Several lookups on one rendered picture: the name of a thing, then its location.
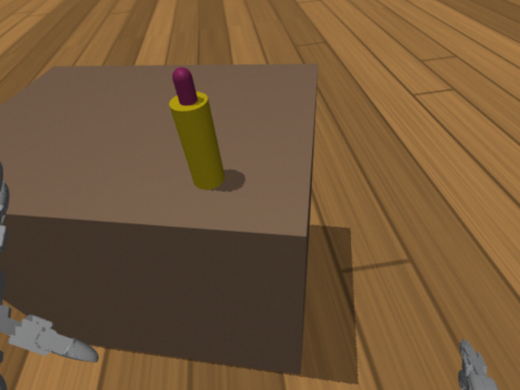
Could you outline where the bottle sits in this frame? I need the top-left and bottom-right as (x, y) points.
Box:
(169, 67), (225, 190)

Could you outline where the right robot hand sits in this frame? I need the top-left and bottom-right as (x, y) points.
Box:
(458, 340), (499, 390)

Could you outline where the left robot hand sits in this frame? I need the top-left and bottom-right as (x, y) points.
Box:
(0, 162), (98, 362)

